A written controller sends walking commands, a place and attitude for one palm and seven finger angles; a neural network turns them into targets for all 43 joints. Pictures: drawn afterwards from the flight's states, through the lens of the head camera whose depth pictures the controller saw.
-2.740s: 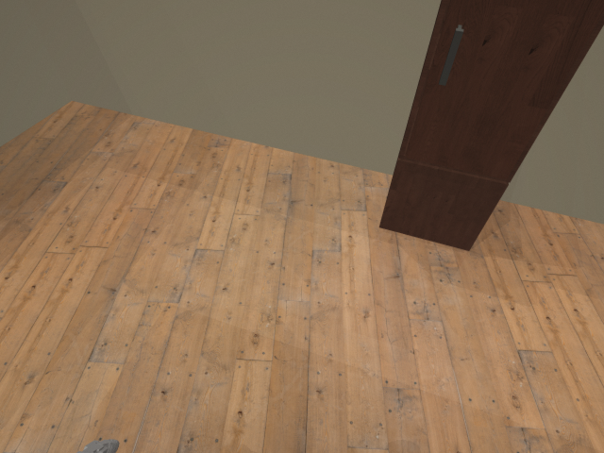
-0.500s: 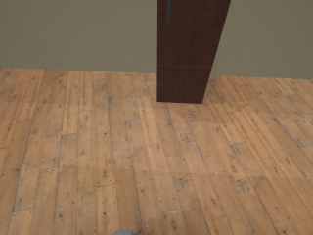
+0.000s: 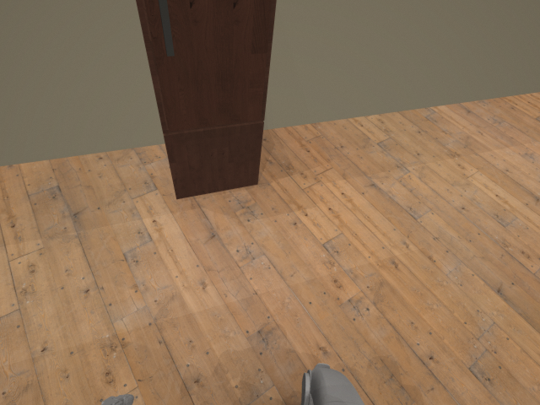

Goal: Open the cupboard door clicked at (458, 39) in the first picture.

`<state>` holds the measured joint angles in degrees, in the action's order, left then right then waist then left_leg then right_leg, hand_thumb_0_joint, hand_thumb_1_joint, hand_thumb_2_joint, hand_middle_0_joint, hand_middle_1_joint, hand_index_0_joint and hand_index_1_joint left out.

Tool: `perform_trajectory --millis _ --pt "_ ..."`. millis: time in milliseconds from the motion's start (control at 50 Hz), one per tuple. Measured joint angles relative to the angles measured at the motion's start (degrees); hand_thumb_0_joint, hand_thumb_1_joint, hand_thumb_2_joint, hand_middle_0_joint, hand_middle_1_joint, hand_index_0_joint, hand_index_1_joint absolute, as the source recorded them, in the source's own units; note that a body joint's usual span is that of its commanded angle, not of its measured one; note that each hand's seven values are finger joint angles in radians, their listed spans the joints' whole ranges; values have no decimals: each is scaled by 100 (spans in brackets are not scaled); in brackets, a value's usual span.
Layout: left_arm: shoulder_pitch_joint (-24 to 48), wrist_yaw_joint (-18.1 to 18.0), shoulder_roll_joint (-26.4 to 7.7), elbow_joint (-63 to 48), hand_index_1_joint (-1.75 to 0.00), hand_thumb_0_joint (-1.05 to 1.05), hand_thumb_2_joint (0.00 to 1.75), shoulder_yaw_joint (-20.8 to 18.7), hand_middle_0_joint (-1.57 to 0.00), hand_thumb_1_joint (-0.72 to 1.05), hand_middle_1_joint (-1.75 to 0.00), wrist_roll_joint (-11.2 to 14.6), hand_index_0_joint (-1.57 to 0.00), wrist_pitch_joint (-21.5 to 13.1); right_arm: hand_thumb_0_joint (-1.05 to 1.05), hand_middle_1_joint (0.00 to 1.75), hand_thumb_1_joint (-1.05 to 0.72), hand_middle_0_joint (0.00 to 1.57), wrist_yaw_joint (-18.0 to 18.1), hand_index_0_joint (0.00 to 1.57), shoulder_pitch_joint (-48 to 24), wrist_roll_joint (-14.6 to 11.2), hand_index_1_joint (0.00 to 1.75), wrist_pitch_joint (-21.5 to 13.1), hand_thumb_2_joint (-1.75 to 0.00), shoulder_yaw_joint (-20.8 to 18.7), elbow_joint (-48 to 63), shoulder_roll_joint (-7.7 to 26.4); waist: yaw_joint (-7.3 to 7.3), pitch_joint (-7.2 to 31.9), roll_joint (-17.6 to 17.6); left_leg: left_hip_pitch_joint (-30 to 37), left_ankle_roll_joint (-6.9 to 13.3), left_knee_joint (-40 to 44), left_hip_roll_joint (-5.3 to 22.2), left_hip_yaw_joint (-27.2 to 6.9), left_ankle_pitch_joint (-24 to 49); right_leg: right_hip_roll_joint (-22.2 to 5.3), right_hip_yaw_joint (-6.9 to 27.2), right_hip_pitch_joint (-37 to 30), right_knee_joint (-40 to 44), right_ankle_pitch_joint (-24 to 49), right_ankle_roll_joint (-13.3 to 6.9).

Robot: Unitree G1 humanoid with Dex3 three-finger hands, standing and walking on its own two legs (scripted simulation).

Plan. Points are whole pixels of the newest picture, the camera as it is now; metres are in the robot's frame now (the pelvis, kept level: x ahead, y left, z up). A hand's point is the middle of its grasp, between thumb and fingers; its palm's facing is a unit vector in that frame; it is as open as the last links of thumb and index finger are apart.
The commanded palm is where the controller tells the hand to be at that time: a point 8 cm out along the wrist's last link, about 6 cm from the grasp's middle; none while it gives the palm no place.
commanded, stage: walk to a spot facing it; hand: left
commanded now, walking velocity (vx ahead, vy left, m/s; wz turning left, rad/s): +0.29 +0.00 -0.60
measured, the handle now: (165, 24) +1.01 +0.34 +0.04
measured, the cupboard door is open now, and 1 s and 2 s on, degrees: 0 0 0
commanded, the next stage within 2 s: turn to face it in 1.00 s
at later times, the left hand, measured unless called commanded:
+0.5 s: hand (187, 307) +0.31 +0.16 -0.17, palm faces -0.23 -0.95 -0.22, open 7.3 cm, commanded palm none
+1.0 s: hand (240, 208) +0.56 +0.09 -0.16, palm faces -0.56 -0.80 -0.22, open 7.4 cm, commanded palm none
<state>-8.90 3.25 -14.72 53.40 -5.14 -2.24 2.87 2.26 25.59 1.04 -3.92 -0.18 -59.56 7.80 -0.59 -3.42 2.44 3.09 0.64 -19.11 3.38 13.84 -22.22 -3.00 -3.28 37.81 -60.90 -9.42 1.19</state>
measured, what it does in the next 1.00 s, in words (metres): walks ahead, turning right: right foot, then left foot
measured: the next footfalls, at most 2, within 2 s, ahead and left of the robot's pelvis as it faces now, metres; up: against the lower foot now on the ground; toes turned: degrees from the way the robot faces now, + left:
right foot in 0.16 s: +0.20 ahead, -0.10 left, +0.00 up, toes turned -14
left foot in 0.62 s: +0.42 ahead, +0.08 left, +0.00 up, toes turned -14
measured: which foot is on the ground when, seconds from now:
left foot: down 0.00-0.16, up 0.18-0.60, down 0.62-1.00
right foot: up 0.00-0.14, down 0.16-0.62, up 0.64-1.00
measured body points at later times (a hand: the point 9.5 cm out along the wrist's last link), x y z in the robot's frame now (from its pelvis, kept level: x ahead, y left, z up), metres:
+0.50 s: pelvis +0.21 -0.02 +0.00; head +0.25 -0.03 +0.45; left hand +0.32 +0.21 -0.15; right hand +0.27 -0.28 -0.14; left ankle +0.34 +0.13 -0.69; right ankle +0.17 -0.09 -0.74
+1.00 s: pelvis +0.35 -0.02 -0.01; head +0.39 -0.04 +0.44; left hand +0.59 +0.13 -0.15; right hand +0.23 -0.25 -0.15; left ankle +0.39 +0.09 -0.74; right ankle +0.32 -0.16 -0.70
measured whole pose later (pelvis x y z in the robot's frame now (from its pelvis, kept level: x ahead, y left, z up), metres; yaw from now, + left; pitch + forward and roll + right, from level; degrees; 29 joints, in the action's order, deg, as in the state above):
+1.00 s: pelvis +0.35 -0.02 -0.01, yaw -36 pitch +0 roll -1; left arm -8.6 2.1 -13.3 51.1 -5.6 -1.7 3.6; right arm 0.7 14.4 1.5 0.2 -3.2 -55.0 12.0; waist -0.6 -6.0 0.3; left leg -9.0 -1.5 -31.9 10.3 20.2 -20.4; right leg -4.4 -5.8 26.9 -47.8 -19.9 2.9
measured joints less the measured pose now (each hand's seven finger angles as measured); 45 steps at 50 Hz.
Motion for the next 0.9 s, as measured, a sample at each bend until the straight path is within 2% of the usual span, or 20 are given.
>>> perform_trajectory --millis 60,100,140,160,180,200,220,240,280,360,440,520,600,620,660,700,760,820,900 --pt "312 25 128 -19 -30 1 90 79 -19 91 -30 14 -19 -6 0 30 -91 20 3 20 231 21 30 26 -90 -12 -163 -35 -137 -194 -41 267 -88 26 35 236 -226 72 -311 -214 992 -94 -130" --pt "502 31 200 -65 -30 1 90 133 -19 91 -30 17 -19 -55 0 30 -91 20 -8 20 364 18 30 58 -90 -34 -255 -38 -219 -311 -84 368 -174 -159 112 386 -468 232 -510 -453 1596 -265 -288" --pt "614 29 245 -122 -30 1 90 173 -19 91 -30 13 -19 -171 0 30 -91 20 -30 20 489 -4 30 108 -90 -57 -347 -33 -244 -389 -89 309 -251 -822 247 513 -738 422 -673 -864 2148 -372 -477" --pt "619 31 238 -153 -30 1 90 201 -19 91 -30 9 -19 -260 0 30 -91 20 -57 20 586 -34 30 141 -90 -63 -375 -44 -258 -379 -36 92 -282 -1573 339 504 -820 444 -726 -1195 2487 -277 -621" --pt "620 1 246 -182 -30 1 90 211 -19 91 -30 21 -19 -363 0 30 -91 20 -84 20 594 -81 30 190 -90 -68 -393 -36 -221 -375 -25 -344 -317 -2731 434 324 -846 478 -721 -1215 2416 -234 -857" --pt "612 -44 257 -208 -30 1 90 221 -19 91 -30 72 -20 -435 0 30 -91 20 -92 20 487 -105 30 248 -90 -85 -400 -15 -208 -433 -56 -844 -315 -3903 457 -33 -880 536 -695 -1202 2213 -361 -942" --pt "566 -82 250 -225 -30 1 90 230 -19 91 -30 114 -20 -473 0 30 -91 20 -94 20 331 -105 30 291 -90 -108 -376 2 -218 -482 -67 -1331 -313 -4852 426 -383 -770 594 -654 -1268 2134 -492 -946" --pt "491 -120 232 -216 -30 0 90 234 -19 91 -30 144 -20 -483 1 30 -91 20 -99 20 159 -94 30 312 -90 -128 -315 14 -235 -501 -60 -1774 -319 -5492 410 -644 -548 651 -600 -1391 2180 -570 -916" --pt "300 -196 212 -121 -30 0 90 235 -20 91 -30 156 -20 -469 1 30 -91 20 -117 20 -204 -49 30 324 -90 -162 -112 48 -251 -447 -55 -2528 -347 -5885 498 -941 -154 754 -459 -1678 2477 -560 -819" --pt "-91 -263 228 126 -30 0 90 188 -20 92 -30 99 -20 -437 1 30 -91 20 -151 20 -903 10 30 305 -90 -208 403 131 -228 -174 -125 -3527 -463 -5004 739 -1166 301 845 -125 -2069 3026 -474 -777" --pt "-403 -221 207 244 -30 0 90 165 -20 92 -30 74 -20 -471 0 30 -91 20 -224 20 -1479 32 30 260 -90 -224 728 200 -35 35 -217 -3822 -538 -3889 741 -1266 725 849 207 -2337 3272 -563 -675" --pt "-672 -207 183 222 -30 1 90 144 -20 92 -30 74 -20 -489 0 30 -91 20 -265 20 -1899 19 30 224 -90 -207 871 261 257 122 -229 -3547 -539 -2791 505 -1235 730 790 496 -2587 3272 -824 -529" --pt "-968 -248 139 189 -30 1 90 88 -20 91 -30 105 -20 -430 0 30 -91 20 -232 20 -2179 -18 30 191 -90 -153 948 305 515 160 -165 -2827 -466 -1629 161 -1012 782 727 789 -2791 2982 -1269 -337" --pt "-1046 -262 117 201 -30 1 90 65 -20 91 -30 132 -20 -398 0 30 -91 20 -211 20 -2230 -4 30 147 -90 -127 973 303 540 167 -140 -2646 -308 -1375 135 -931 1215 736 870 -2724 2675 -1417 -294" --pt "-1067 -279 45 292 -30 1 90 17 -20 91 -30 165 -20 -309 0 30 -91 20 -195 20 -2327 14 30 99 -90 -53 1011 240 594 93 -4 -2532 -65 -1656 170 -675 1030 662 794 -2268 1235 -1999 -171" --pt "-1074 -267 7 362 -30 1 90 -4 -20 91 -30 137 -20 -213 0 30 -91 20 -189 20 -2285 12 30 97 -90 20 1068 185 561 83 15 -2296 2 -1701 284 -465 678 558 515 -1771 -90 -2158 -45" --pt "-940 -195 -21 282 -30 1 90 -36 -19 91 -30 97 -20 -79 0 30 -91 20 -154 21 -2088 21 30 120 -90 20 1049 122 466 27 7 -1907 -54 -1410 391 -251 612 270 138 -1227 -869 -1832 100" --pt "-722 -147 -1 95 -30 1 90 -62 -19 91 -30 88 -19 1 0 30 -91 20 -136 21 -1838 16 30 193 -90 -22 899 129 399 -37 -26 -1622 -27 -1163 468 -41 608 38 -36 -907 -684 -1501 183" --pt "-388 -117 63 -99 -30 1 90 -80 -19 91 -30 75 -19 80 0 30 -91 20 -137 21 -1495 16 30 313 -90 -128 668 214 261 -127 -81 -1363 -68 -1040 543 268 502 -157 -132 -777 81 -1195 243"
